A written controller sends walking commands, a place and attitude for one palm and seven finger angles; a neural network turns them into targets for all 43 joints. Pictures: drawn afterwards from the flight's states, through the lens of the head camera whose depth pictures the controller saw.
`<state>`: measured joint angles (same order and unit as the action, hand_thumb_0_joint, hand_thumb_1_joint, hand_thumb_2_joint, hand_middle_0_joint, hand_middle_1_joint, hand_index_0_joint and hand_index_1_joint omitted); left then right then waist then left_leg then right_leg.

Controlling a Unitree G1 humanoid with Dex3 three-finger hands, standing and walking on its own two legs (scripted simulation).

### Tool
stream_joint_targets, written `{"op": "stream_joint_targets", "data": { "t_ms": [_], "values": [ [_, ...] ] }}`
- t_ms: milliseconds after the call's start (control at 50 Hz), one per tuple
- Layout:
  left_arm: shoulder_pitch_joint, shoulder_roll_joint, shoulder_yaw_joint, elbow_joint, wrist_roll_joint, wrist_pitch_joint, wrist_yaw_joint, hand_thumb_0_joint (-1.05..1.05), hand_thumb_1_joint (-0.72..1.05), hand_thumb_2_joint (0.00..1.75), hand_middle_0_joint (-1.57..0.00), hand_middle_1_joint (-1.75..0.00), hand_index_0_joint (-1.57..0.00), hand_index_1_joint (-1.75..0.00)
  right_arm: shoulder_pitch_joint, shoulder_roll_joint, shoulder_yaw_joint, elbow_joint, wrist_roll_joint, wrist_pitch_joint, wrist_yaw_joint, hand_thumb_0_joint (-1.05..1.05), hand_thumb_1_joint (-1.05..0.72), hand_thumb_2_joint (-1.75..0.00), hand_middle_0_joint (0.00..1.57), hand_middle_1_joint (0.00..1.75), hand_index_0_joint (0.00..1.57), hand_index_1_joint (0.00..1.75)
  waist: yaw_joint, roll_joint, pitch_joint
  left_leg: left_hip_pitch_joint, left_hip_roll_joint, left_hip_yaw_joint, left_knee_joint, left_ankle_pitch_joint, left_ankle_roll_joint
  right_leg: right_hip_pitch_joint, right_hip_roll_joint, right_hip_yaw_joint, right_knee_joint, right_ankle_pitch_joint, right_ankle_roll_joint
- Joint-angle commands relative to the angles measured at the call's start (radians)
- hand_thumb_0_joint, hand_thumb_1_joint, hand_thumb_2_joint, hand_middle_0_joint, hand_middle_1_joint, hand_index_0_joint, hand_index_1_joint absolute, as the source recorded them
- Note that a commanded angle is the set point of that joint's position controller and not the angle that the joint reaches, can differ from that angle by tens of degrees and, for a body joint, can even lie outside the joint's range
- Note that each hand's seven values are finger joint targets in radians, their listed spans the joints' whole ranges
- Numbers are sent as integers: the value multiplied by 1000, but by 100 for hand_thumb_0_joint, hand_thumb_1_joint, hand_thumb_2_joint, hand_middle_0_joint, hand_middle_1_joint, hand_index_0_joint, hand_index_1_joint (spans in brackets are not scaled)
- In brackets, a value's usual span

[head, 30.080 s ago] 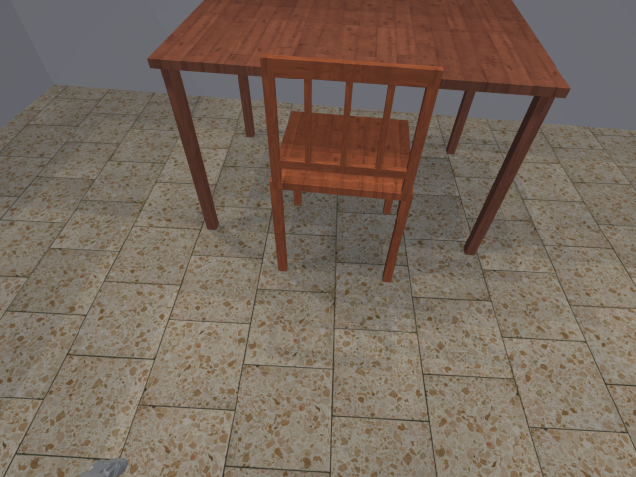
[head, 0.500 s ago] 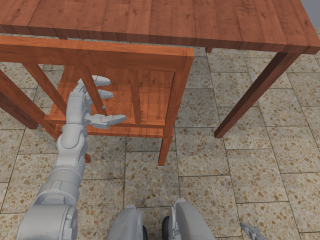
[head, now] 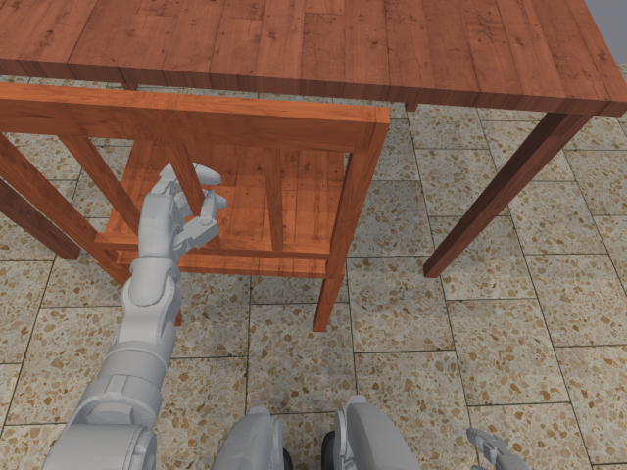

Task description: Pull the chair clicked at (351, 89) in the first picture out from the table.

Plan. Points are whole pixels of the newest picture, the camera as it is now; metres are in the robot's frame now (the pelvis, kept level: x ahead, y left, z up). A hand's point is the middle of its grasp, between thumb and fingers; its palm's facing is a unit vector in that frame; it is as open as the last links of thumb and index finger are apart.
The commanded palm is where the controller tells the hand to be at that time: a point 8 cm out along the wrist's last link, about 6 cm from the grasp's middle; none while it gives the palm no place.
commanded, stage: hook a spindle and tug to test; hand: left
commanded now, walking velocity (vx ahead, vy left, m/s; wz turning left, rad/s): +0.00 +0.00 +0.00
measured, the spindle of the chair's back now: (197, 200) +0.45 +0.15 +0.01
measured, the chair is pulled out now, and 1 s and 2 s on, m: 0.00 0.05 0.25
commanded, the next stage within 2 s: step backward, pulling the chair out in 0.40 s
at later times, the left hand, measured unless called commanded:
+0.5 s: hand (210, 243) +0.39 +0.12 +0.02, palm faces -0.06 -1.00 -0.01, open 5.1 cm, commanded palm +0.37 +0.17 +0.02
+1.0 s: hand (208, 243) +0.38 +0.12 +0.04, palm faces -0.09 -0.99 -0.11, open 4.9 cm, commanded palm +0.35 +0.17 +0.03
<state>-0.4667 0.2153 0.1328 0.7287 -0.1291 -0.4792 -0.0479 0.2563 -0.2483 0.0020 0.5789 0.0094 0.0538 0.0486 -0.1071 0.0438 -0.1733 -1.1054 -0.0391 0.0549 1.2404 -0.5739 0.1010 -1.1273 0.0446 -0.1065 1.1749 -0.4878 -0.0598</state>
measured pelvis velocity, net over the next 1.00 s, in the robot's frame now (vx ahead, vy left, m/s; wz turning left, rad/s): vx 0.03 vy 0.02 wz -0.04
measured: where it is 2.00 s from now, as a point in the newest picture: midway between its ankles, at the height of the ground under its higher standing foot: outside the picture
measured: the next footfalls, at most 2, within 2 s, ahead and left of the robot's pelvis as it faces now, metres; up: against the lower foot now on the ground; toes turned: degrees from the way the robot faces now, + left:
left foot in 1.82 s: -0.16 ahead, +0.22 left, +0.00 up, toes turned +2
right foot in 2.00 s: -0.04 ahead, -0.06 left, +0.00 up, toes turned -6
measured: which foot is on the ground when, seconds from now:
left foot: down 0.00-1.00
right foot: down 0.00-1.00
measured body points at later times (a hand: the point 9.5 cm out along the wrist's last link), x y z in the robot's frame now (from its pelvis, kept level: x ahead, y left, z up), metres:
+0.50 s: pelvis +0.02 +0.00 +0.01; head +0.15 +0.01 +0.44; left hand +0.39 +0.18 +0.02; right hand +0.15 -0.25 -0.11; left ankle +0.00 +0.05 -0.63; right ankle +0.03 -0.09 -0.63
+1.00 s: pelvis +0.03 +0.02 +0.10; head +0.12 +0.02 +0.54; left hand +0.38 +0.17 +0.05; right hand +0.09 -0.25 -0.02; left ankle +0.00 +0.05 -0.63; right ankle +0.03 -0.09 -0.63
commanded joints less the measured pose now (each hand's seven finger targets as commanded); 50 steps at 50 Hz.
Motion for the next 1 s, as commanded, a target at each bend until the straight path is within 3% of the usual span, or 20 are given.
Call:
{"op": "stream_joint_targets", "data": {
  "t_ms": [0,180,240,300,320,420,480,500,520,540,560,600,640,680,700,740,800,880,920,980],
  "values": [
    [-176,63,-38,-281,12,-91,-16,0,90,90,-50,-145,-50,-145,79,-163,-65,-101,0,-26,1,0,-90,-90,20,30,20,30,16,61,-487,397,62,-185,-156,560,-120,234,-22,81,-88,329,25],
    [-10,52,-51,-362,3,-54,-11,0,90,90,-50,-145,-50,-145,69,-150,-66,-120,8,-15,2,0,-90,-90,20,30,20,30,25,-15,-450,334,53,-152,-158,552,-100,328,-22,93,-110,397,29],
    [13,53,-54,-392,2,-55,-13,0,90,90,-50,-145,-50,-145,63,-148,-65,-121,7,-18,-1,0,-90,-90,20,30,20,30,29,6,-441,347,56,-157,-159,576,-106,316,-24,90,-104,401,27],
    [102,88,-18,-425,-6,-52,-15,0,90,90,-50,-145,-50,-145,58,-147,-65,-134,6,-21,-4,0,-90,-90,20,30,20,30,51,3,-459,328,49,-138,-158,602,-102,376,-25,99,-102,455,23],
    [104,54,-51,-435,-6,-49,-19,0,90,90,-50,-145,-50,-145,55,-139,-62,-136,7,-22,-2,0,-90,-90,20,30,20,30,42,4,-456,335,51,-142,-159,615,-101,373,-27,97,-102,466,26],
    [113,85,-20,-462,-11,-49,-20,0,90,90,-50,-145,-50,-145,49,-139,-62,-134,5,-30,-8,0,-90,-90,20,30,20,30,38,-20,-443,305,47,-132,-144,592,-92,391,-27,106,-97,493,26],
    [98,41,-65,-463,-15,-48,-31,0,90,90,-50,-145,-50,-145,39,-136,-59,-135,5,-36,-9,0,-90,-90,20,30,20,30,25,-9,-427,293,47,-134,-140,572,-92,373,-30,104,-94,480,29],
    [-164,243,2,-636,68,56,68,0,90,90,-50,-145,-50,-145,117,-101,-45,-210,47,30,-55,0,-90,-90,20,30,20,30,32,5,-613,594,38,-106,-349,512,-76,774,-105,215,-289,544,24],
    [-218,252,-5,-716,76,100,109,0,90,90,-50,-145,-50,-145,122,-115,-62,-212,54,45,-89,0,-90,-90,20,30,20,30,26,65,-630,661,39,-91,-397,527,-73,830,-118,227,-351,664,50],
    [-156,208,-23,-668,77,134,130,0,90,90,-50,-145,-50,-145,126,-113,-61,-202,55,44,-107,0,-90,-90,20,30,20,30,19,62,-579,668,42,-94,-414,552,-72,816,-125,215,-356,735,64],
    [-84,196,-18,-584,82,167,141,0,90,90,-50,-145,-50,-145,83,-114,-50,-191,57,54,-121,0,-90,-90,20,30,20,30,30,124,-525,666,54,-115,-441,582,-75,748,-128,216,-355,722,63],
    [31,103,-90,-378,92,233,147,0,90,90,-50,-145,-50,-145,67,-110,-35,-154,61,76,-137,0,-90,-90,20,30,20,30,29,47,-355,636,83,-145,-501,578,-66,721,-129,197,-395,701,74],
    [5,79,-115,-264,91,263,147,0,90,90,-50,-145,-50,-145,71,-120,-29,-126,63,93,-150,0,-90,-90,20,30,20,30,30,-51,-271,644,116,-160,-556,607,-57,758,-138,201,-441,758,89],
    [-63,82,-118,-208,87,264,141,0,90,90,-50,-145,-50,-145,70,-132,-31,-114,61,98,-166,0,-90,-90,20,30,20,30,32,-91,-248,683,143,-164,-598,675,-59,806,-148,205,-479,818,87],
    [-104,110,-98,-206,90,255,141,0,90,90,-50,-145,-50,-145,69,-137,-39,-110,58,98,-172,0,-90,-90,20,30,20,30,36,-60,-258,715,152,-158,-609,716,-63,825,-154,209,-496,847,84],
    [-94,89,-108,-139,88,246,132,0,90,90,-50,-145,-50,-145,70,-135,-40,-96,55,99,-176,0,-90,-90,20,30,20,30,40,2,-235,788,180,-177,-643,825,-70,822,-152,208,-518,812,69],
    [-66,83,-109,-99,90,236,120,0,90,90,-50,-145,-50,-145,61,-133,-49,-84,46,99,-174,0,-90,-90,20,30,20,30,47,75,-224,920,229,-211,-673,1040,-73,794,-125,192,-539,615,52],
    [-19,64,-115,-92,96,225,111,0,90,90,-50,-145,-50,-145,46,-121,-54,-78,22,95,-144,0,-90,-90,20,30,20,30,58,172,-205,1093,278,-230,-692,1313,-106,729,-95,169,-555,347,23],
    [9,69,-103,-95,98,223,107,0,90,90,-50,-145,-50,-145,41,-117,-54,-79,12,93,-132,0,-90,-90,20,30,20,30,64,165,-197,1140,290,-223,-687,1391,-116,732,-89,163,-574,335,20],
    [28,63,-103,-118,98,217,104,0,90,90,-50,-145,-50,-145,34,-122,-56,-87,8,91,-124,0,-90,-90,20,30,20,30,64,92,-182,1096,291,-210,-685,1350,-122,802,-94,173,-609,431,9]
  ]
}}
